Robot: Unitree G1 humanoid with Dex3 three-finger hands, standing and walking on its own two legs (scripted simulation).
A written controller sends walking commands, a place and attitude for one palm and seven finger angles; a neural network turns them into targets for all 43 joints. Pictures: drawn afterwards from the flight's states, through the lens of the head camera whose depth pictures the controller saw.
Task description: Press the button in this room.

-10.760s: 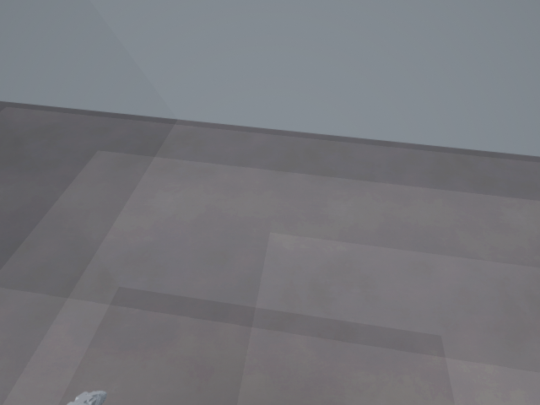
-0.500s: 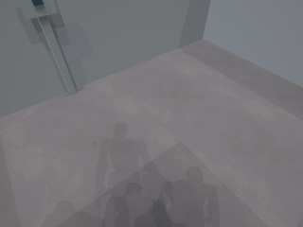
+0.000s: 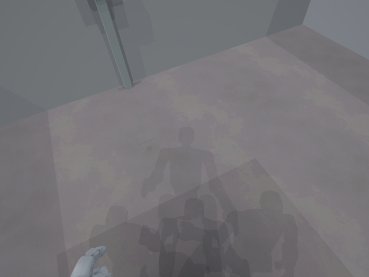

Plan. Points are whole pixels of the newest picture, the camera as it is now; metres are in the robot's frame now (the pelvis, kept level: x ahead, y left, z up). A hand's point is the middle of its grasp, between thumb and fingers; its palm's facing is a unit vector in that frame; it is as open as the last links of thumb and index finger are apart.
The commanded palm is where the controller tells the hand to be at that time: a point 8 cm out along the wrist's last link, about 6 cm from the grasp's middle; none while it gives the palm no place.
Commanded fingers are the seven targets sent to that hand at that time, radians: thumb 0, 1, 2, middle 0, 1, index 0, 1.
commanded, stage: turn or walk to find it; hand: left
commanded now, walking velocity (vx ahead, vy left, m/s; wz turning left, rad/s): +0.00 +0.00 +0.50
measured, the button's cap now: out of the picture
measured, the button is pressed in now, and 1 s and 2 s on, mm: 0 0 0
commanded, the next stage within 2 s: stand and wait in 0.16 s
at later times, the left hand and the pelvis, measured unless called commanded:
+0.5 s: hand out of the picture -0.10 +0.16 -0.16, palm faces +0.26 -0.94 -0.23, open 7.3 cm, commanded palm none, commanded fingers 0.00 0.90 0.90 -0.20 -0.30 -0.20 -0.30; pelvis +0.02 +0.01 +0.00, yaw +10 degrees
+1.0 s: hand out of the picture +0.04 +0.20 -0.15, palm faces +0.35 -0.90 -0.26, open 7.3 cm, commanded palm none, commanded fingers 0.00 0.90 0.90 -0.20 -0.30 -0.20 -0.30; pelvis +0.01 -0.02 +0.00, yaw +21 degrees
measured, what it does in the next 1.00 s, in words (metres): steps on the spot, turning left: left foot, then right foot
